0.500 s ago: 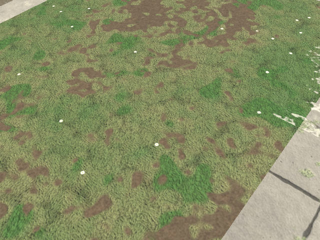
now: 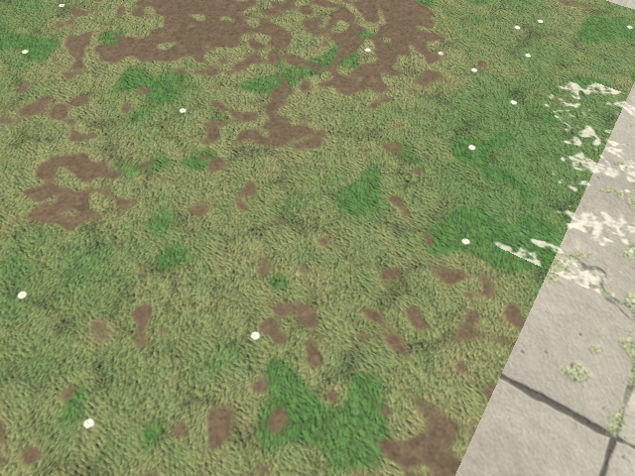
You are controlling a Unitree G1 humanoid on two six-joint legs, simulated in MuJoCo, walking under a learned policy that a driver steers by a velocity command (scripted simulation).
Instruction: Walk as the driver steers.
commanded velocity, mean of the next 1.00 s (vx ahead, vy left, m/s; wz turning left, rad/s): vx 0.32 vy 0.00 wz -0.50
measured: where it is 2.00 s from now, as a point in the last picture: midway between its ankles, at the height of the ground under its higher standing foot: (459, 404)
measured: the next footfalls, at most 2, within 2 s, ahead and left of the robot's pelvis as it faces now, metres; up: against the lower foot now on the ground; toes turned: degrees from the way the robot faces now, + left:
right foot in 0.32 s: +0.07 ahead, -0.14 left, +0.00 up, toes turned -14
left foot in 0.80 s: +0.41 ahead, -0.02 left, +0.00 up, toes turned -29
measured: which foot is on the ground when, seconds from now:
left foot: down 0.00-0.30, up 0.32-0.78, down 0.80-1.00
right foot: up 0.00-0.30, down 0.32-0.80, up 0.82-1.00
